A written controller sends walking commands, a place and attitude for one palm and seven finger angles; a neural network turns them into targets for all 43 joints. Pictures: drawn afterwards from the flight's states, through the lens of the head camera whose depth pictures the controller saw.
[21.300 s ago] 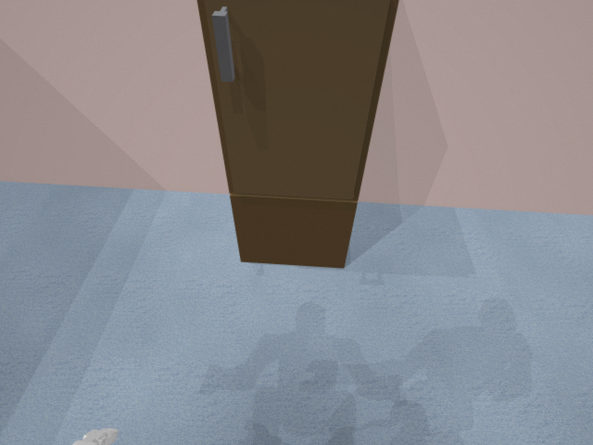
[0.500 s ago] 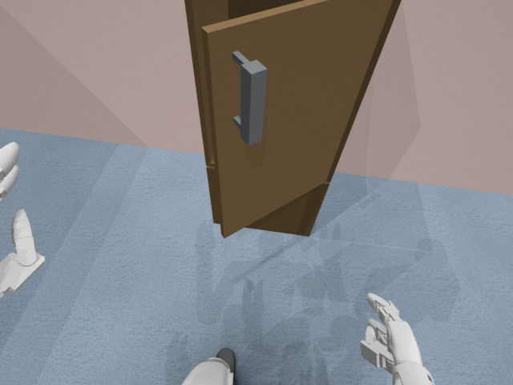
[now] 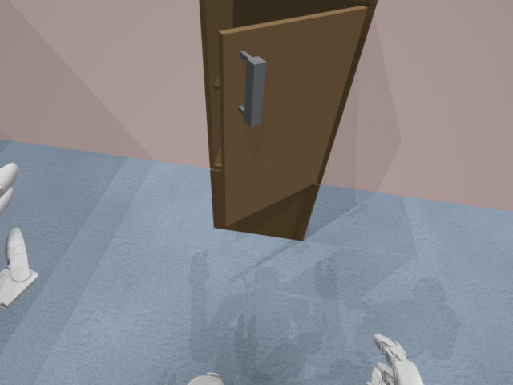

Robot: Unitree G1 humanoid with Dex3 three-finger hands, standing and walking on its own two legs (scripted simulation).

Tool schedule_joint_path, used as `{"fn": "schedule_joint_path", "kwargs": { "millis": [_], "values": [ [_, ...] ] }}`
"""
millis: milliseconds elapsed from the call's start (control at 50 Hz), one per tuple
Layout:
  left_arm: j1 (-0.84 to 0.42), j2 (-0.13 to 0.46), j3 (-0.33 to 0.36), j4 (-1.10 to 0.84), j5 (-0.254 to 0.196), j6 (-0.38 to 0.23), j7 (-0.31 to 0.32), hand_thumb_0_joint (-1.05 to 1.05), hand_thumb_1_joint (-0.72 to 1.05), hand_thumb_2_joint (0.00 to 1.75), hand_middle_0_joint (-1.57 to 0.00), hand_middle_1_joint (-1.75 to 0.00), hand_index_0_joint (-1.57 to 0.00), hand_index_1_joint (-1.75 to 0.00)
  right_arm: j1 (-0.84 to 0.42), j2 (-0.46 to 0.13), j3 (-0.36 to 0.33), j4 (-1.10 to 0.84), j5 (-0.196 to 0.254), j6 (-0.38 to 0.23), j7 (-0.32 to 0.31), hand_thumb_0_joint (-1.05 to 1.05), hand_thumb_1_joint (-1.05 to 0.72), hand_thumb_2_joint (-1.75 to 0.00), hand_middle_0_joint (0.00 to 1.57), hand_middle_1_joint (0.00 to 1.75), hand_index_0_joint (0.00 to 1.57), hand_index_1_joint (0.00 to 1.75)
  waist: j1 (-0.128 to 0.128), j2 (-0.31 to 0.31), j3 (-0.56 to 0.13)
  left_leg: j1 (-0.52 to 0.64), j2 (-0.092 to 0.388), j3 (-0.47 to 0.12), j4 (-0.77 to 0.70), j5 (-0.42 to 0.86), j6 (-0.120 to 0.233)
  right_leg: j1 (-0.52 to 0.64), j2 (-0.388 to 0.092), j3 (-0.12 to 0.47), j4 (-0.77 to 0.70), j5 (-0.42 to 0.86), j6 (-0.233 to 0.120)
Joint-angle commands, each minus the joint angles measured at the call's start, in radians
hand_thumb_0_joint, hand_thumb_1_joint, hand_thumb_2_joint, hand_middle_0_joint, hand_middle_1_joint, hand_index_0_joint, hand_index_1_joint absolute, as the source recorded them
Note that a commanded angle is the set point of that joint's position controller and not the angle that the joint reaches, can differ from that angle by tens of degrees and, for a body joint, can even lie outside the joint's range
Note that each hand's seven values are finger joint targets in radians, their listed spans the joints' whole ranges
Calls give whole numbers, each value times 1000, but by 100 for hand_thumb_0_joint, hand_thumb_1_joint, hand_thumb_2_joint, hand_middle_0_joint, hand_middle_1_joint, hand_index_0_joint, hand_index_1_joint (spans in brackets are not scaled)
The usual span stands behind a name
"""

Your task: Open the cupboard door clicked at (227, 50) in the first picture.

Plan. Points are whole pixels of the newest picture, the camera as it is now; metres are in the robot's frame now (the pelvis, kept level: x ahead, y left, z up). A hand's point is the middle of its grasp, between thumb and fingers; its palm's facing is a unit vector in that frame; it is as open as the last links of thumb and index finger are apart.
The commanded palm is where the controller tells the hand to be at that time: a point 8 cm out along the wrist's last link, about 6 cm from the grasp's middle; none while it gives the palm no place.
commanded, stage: stop stepping back and stand still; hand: left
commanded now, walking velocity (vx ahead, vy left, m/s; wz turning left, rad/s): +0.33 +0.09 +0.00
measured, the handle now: (248, 89) +0.64 +0.07 +0.14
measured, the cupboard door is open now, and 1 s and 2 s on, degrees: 42 42 42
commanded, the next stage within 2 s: let the arm hang, fingers relaxed in 0.74 s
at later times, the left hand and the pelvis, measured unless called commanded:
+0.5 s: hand out of the picture +0.15 +0.28 +0.17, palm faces +0.43 -0.77 -0.47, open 7.4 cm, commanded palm +0.10 +0.32 +0.18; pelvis -0.03 +0.02 +0.00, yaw +0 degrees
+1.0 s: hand out of the picture +0.12 +0.28 -0.05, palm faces +0.10 -0.89 -0.44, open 7.4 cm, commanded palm none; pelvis -0.06 +0.03 -0.01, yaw +2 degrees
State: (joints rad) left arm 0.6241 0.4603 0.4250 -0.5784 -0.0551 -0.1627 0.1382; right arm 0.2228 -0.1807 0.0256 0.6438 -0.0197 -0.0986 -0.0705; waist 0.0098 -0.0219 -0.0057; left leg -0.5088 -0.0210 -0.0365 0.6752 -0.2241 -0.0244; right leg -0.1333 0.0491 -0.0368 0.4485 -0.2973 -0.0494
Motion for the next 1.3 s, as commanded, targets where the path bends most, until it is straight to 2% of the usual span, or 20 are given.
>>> {"fn": "schedule_joint_path", "kwargs": {
  "millis": [0,100,140,180,220,300,340,380,420,480,540,680,800,820,840,880,940,1000,1120,1280],
  "values": [
    [-220,139,92,-60,7,-57,24,0,90,90,-20,-30,-20,-30,-96,-156,-67,-117,11,-59,-26,0,-90,-90,20,30,20,30,-37,-91,70,62,65,-11,266,-95,13,-306,-318,294,-281,-318,-105],
    [-270,110,52,-8,35,-86,37,0,90,90,-20,-30,-20,-30,-82,-151,-55,-114,12,-93,-49,0,-90,-90,20,30,20,30,-17,6,60,285,47,75,-243,-131,71,-213,-214,181,-107,-184,-44],
    [-249,129,75,-94,30,-105,39,0,90,90,-20,-30,-20,-30,-80,-179,-65,-150,17,-101,-45,0,-90,-90,20,30,20,30,-10,138,5,346,152,-82,-288,47,117,-188,-96,92,62,32,16],
    [-191,149,108,-102,25,-117,30,0,90,90,-20,-30,-20,-30,-69,-160,-54,-128,12,-101,-33,0,-90,-90,20,30,20,30,-18,247,-25,310,242,-261,-385,-4,150,-192,-44,-5,189,-71,56],
    [-202,142,106,-135,33,-122,31,0,90,90,-20,-30,-20,-30,-79,-151,-56,-129,2,-113,-25,0,-90,-90,20,30,20,30,-20,211,0,239,286,-286,-429,-24,186,-170,-49,11,268,-163,58],
    [-97,126,114,-112,30,-115,31,0,90,90,-20,-30,-20,-30,-81,-155,-54,-140,14,-115,-10,0,-90,-90,20,30,20,30,-10,202,-29,145,181,-71,-320,-12,107,12,-55,1,15,11,50],
    [-82,131,130,-68,21,-117,26,0,90,90,-20,-30,-20,-30,-78,-147,-60,-147,14,-104,-2,0,-90,-90,20,30,20,30,-18,45,-15,103,90,-4,-220,-135,57,-13,-123,151,-95,-8,11],
    [-55,143,146,-52,5,-112,26,0,90,90,-20,-30,-20,-30,-62,-143,-74,-142,21,-84,1,0,-90,-90,20,30,20,30,-22,-93,-18,138,31,33,13,-111,29,-123,-276,374,-229,-104,-76],
    [-118,125,125,-59,10,-119,28,0,90,90,-20,-30,-20,-30,-60,-134,-63,-135,20,-80,1,0,-90,-90,20,30,20,30,-27,-73,-18,143,41,15,13,-105,28,-88,-298,316,-181,74,-94],
    [-162,109,96,-40,15,-120,28,0,90,90,-20,-30,-20,-30,-82,-149,-61,-134,21,-91,-17,0,-90,-90,20,30,20,30,-22,32,-15,314,74,-23,-251,91,42,-124,-151,134,-77,109,11],
    [-179,95,68,-47,27,-122,18,0,90,90,-20,-30,-20,-30,-92,-154,-51,-147,20,-96,-22,0,-90,-90,20,30,20,30,-9,167,-16,276,149,-135,-367,129,67,-71,-61,49,5,93,60],
    [-99,115,100,-98,27,-130,21,0,90,90,-20,-30,-20,-30,-88,-153,-57,-163,17,-110,-15,0,-90,-90,20,30,20,30,2,117,-99,247,107,-72,-334,138,52,51,-80,60,-37,191,53],
    [-62,107,109,-59,10,-124,19,0,90,90,-20,-30,-20,-30,-93,-145,-57,-167,19,-86,-13,0,-90,-90,20,30,20,30,-9,72,-82,269,87,-45,-285,143,38,-7,-104,102,-94,201,40],
    [-175,-42,-310,717,104,48,-121,0,90,90,-20,-30,-20,-30,-146,-318,-109,100,26,-109,78,0,-90,-90,20,30,20,30,-52,81,1,195,103,-66,-108,300,56,-160,-176,42,40,312,9],
    [-194,-50,-286,746,92,123,-137,0,90,90,-20,-30,-20,-30,-65,-266,-113,102,30,-40,80,0,-90,-90,20,30,20,30,-41,83,-71,271,109,-56,-127,331,45,-179,-170,84,32,247,5],
    [-262,-49,-305,812,94,143,-138,0,90,90,-20,-30,-20,-30,-65,-265,-96,87,16,5,72,0,-90,-90,20,30,20,30,-27,-12,-62,209,144,-139,-177,234,93,-188,-120,54,73,40,7],
    [-343,-6,-318,994,96,144,-141,0,90,90,-20,-30,-20,-30,-112,-297,-85,111,0,35,70,0,-90,-90,20,30,20,30,-6,-154,-37,135,121,-163,-212,120,105,-104,-136,92,22,19,-7],
    [-433,-3,-350,1193,88,154,-135,0,90,90,-20,-30,-20,-30,-109,-265,-70,174,-6,67,73,0,-90,-90,20,30,20,30,-23,-40,-6,212,72,-111,-196,70,74,-161,-188,143,-51,-25,-45],
    [-400,-49,-381,1487,71,157,-128,0,90,90,-20,-30,-20,-30,-68,-213,-46,288,-4,90,60,0,-90,-90,20,30,20,30,-9,158,-15,216,89,-134,-317,-18,67,-51,-150,113,-77,-38,-19],
    [-333,-106,-378,1664,65,153,-121,0,90,90,-20,-30,-20,-30,44,-175,-54,401,2,105,40,0,-90,-90,20,30,20,30,-19,88,44,249,90,-122,-319,-60,65,-86,-153,96,-148,-86,-29]
  ]
}}
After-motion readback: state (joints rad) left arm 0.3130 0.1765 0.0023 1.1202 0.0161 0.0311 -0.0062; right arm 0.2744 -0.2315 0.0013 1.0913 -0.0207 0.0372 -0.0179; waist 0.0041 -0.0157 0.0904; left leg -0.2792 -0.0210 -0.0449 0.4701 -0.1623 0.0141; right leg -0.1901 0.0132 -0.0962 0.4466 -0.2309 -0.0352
